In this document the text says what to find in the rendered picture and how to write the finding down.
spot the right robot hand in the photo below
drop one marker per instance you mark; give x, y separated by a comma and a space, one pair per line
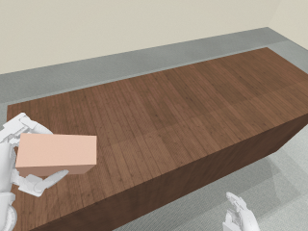
243, 221

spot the sponge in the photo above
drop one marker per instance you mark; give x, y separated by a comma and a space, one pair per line
46, 154

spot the left robot hand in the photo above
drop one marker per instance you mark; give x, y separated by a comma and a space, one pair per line
10, 138

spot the robot left forearm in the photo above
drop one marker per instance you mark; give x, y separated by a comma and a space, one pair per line
8, 214

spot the table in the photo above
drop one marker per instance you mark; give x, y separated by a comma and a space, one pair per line
162, 135

